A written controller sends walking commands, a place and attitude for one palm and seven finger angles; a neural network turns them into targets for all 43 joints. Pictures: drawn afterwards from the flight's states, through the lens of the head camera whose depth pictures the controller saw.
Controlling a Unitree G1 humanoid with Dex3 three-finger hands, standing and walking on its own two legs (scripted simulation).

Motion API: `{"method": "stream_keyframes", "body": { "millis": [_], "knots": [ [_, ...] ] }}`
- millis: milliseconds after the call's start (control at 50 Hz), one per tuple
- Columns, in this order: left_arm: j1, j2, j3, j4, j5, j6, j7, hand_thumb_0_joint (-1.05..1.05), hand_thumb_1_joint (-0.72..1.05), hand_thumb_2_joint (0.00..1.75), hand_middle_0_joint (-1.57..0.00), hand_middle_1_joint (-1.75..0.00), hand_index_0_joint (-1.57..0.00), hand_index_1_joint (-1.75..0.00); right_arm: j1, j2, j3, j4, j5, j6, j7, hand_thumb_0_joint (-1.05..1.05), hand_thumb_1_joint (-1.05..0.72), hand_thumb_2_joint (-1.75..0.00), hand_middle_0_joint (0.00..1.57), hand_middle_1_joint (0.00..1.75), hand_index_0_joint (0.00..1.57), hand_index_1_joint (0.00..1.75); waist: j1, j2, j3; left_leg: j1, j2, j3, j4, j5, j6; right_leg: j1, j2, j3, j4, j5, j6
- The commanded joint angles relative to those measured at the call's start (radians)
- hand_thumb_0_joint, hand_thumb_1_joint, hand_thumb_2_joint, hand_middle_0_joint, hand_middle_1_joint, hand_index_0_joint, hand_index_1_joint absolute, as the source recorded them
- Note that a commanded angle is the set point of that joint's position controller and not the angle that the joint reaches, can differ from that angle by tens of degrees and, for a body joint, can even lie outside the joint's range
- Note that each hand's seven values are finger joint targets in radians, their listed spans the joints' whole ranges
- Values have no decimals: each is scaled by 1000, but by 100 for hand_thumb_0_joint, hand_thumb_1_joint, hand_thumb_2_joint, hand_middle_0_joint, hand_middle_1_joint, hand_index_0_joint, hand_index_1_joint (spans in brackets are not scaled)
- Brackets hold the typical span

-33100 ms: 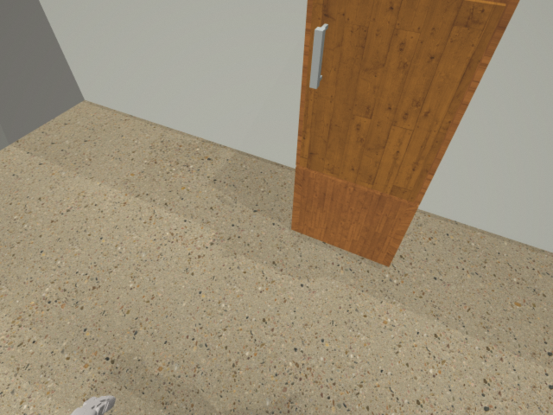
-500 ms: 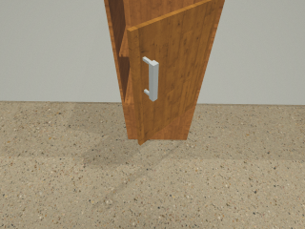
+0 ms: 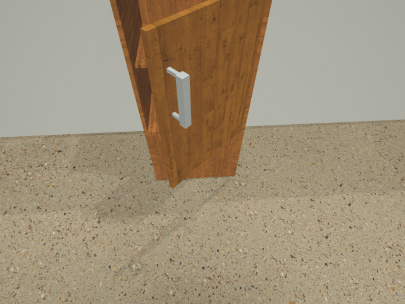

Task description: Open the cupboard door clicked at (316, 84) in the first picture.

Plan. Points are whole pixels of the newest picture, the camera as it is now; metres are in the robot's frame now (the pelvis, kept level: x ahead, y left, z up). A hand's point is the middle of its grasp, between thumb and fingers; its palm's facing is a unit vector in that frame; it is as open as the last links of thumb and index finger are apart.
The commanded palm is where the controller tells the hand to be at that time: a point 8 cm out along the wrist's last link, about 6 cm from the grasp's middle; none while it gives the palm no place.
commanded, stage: walk to a spot facing it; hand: left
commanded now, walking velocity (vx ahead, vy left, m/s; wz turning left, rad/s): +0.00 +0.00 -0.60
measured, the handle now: (178, 98) +0.55 +0.10 +0.08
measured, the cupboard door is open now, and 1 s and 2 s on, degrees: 42 42 42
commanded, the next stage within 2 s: none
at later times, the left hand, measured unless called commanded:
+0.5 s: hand out of the picture +0.08 +0.13 -0.15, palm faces -0.19 -0.94 -0.27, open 7.4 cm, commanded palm none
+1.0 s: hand (138, 261) +0.23 +0.18 -0.17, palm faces -0.49 -0.84 -0.23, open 7.4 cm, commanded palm none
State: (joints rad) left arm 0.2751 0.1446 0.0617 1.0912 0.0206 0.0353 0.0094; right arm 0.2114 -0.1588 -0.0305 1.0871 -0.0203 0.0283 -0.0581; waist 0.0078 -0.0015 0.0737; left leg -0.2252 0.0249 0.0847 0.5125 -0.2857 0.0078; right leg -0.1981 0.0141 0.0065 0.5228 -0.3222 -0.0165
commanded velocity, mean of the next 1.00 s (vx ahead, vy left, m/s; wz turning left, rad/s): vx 0.00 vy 0.00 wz -0.60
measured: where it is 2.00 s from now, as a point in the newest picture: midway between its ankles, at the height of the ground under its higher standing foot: outside the picture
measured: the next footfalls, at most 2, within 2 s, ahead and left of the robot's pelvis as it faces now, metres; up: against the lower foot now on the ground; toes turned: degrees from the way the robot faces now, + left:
left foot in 0.84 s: +0.13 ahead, +0.08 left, +0.00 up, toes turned -31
right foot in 1.34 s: +0.00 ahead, -0.10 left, +0.00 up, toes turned -53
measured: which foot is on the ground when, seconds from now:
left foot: down 0.00-0.18, up 0.20-0.82, down 0.84-1.00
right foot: down 0.00-0.84, up 0.86-1.00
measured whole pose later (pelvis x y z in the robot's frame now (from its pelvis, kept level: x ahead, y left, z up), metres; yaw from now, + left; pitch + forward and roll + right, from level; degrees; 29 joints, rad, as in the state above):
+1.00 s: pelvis +0.06 +0.02 +0.01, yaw -34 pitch +2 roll -3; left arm 0.20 0.30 0.11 0.91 0.03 0.05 -0.01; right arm 0.15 -0.18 0.00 0.85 -0.02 0.01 -0.05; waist 0.05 -0.05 0.11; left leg -0.25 0.04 0.04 0.51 -0.29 0.03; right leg -0.52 0.04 0.06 1.17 -0.47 0.07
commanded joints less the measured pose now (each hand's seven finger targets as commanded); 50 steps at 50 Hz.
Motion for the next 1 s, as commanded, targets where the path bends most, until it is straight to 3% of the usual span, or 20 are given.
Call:
{"method": "stream_keyframes", "body": {
  "millis": [0,80,140,160,180,200,240,300,440,660,720,760,780,800,820,840,860,880,920,980],
  "knots": [
    [11,103,36,-91,3,2,-5,0,90,90,-20,-30,-20,-30,77,-192,-48,-72,-9,-12,-8,0,-90,-90,20,30,20,30,-14,163,-35,69,286,-232,-184,137,125,-171,-16,0,175,-30,-2],
    [-18,92,41,-130,3,6,-18,0,90,90,-20,-30,-20,-30,35,-203,-51,-115,-16,-19,-4,0,-90,-90,20,30,20,30,1,160,-54,62,354,-189,-170,318,172,-179,-46,-4,316,-197,5],
    [105,120,49,-100,5,-7,-21,0,90,90,-20,-30,-20,-30,-55,-210,-59,-156,-9,-11,3,0,-90,-90,20,30,20,30,80,14,-80,-45,242,-25,73,241,55,27,-47,-17,-32,121,10],
    [125,219,66,-97,19,-20,-9,0,90,90,-20,-30,-20,-30,-53,-148,-54,-180,5,-5,9,0,-90,-90,20,30,20,30,82,-301,-71,-212,91,75,299,-77,-25,103,-228,285,-218,320,-39],
    [127,294,75,-106,12,-19,3,0,90,90,-20,-30,-20,-30,-86,-127,-48,-216,2,2,17,0,-90,-90,20,30,20,30,93,-415,-50,-336,-2,29,523,-338,-53,85,-376,495,-244,519,-121],
    [106,284,72,-115,4,-15,9,0,90,90,-20,-30,-20,-30,-74,-150,-55,-201,2,10,20,0,-90,-90,20,30,20,30,75,-286,-54,-343,25,-80,627,-303,-42,71,-369,450,-231,384,-188],
    [8,226,64,-147,2,-17,15,0,90,90,-20,-30,-20,-30,-118,-148,-59,-191,0,10,26,0,-90,-90,20,30,20,30,36,-167,-1,-395,44,-116,678,-168,-49,54,-270,406,-204,369,-170],
    [20,220,59,-158,-5,-35,18,0,90,90,-20,-30,-20,-30,-103,-129,-53,-187,2,10,32,0,-90,-90,20,30,20,30,24,-49,-84,-387,40,-122,670,-74,-68,149,-224,325,-154,537,-119],
    [87,217,61,-164,-4,-36,21,0,90,90,-20,-30,-20,-30,-171,-146,-53,-226,6,18,16,0,-90,-90,20,30,20,30,46,-116,-111,-437,14,-150,639,-59,-82,239,-187,351,-122,749,-65],
    [73,251,69,-204,9,-32,23,0,90,90,-20,-30,-20,-30,-247,-132,-41,-306,18,-6,21,0,-90,-90,20,30,20,30,53,-102,-133,-355,-21,-155,442,-134,-72,196,-191,501,-84,736,-193],
    [41,263,74,-220,10,-25,23,0,90,90,-20,-30,-20,-30,-209,-129,-39,-313,27,-18,19,0,-90,-90,20,30,20,30,40,-128,-151,-240,-41,-148,286,-140,-58,148,-171,517,-50,769,-180],
    [-10,260,73,-233,4,-22,22,0,90,90,-20,-30,-20,-30,-121,-137,-40,-294,30,-23,15,0,-90,-90,20,30,20,30,-8,-118,-165,-77,-45,-154,100,-34,-51,55,-128,501,-11,693,-135],
    [-39,248,68,-239,1,-21,22,0,90,90,-20,-30,-20,-30,-49,-158,-45,-271,31,-30,11,0,-90,-90,20,30,20,30,-47,-72,-189,104,-14,-156,-52,74,-48,-58,-84,460,47,565,-86],
    [-22,206,61,-250,-14,-22,17,0,90,90,-20,-30,-20,-30,17,-234,-53,-263,17,-45,2,0,-90,-90,20,30,20,30,-61,119,-239,289,190,-354,-176,187,27,-214,40,337,163,251,-25],
    [-4,173,52,-260,-16,-26,3,0,90,90,-20,-30,-20,-30,37,-307,-65,-278,8,-46,-1,0,-90,-90,20,30,20,30,-41,320,-230,331,448,-586,-198,442,147,-360,110,136,409,-325,45],
    [-23,204,53,-255,-2,-17,-1,0,90,90,-20,-30,-20,-30,23,-289,-52,-287,-1,-32,-3,0,-90,-90,20,30,20,30,-39,194,-161,214,486,-560,-188,488,205,-365,41,125,548,-335,58],
    [-2,193,55,-271,7,-17,-12,0,90,90,-20,-30,-20,-30,-27,-259,-42,-316,-10,-30,-7,0,-90,-90,20,30,20,30,1,113,-92,113,440,-460,-199,465,205,-366,11,86,617,-279,73],
    [-6,189,60,-245,16,-12,-13,0,90,90,-20,-30,-20,-30,-47,-228,-31,-314,-17,-36,-4,0,-90,-90,20,30,20,30,14,219,-86,103,368,-415,-178,574,172,-392,12,88,674,-246,78],
    [-16,192,58,-234,9,-2,-25,0,90,90,-20,-30,-20,-30,-23,-201,-19,-311,-8,-37,-2,0,-90,-90,20,30,20,30,19,185,-88,116,286,-238,-144,688,105,-384,-15,69,736,-148,84],
    [-21,170,45,-239,5,6,-39,0,90,90,-20,-30,-20,-30,17,-209,-23,-298,0,-42,-1,0,-90,-90,20,30,20,30,14,146,-135,195,240,-118,-128,702,81,-402,-24,9,716,-68,92]
  ]
}}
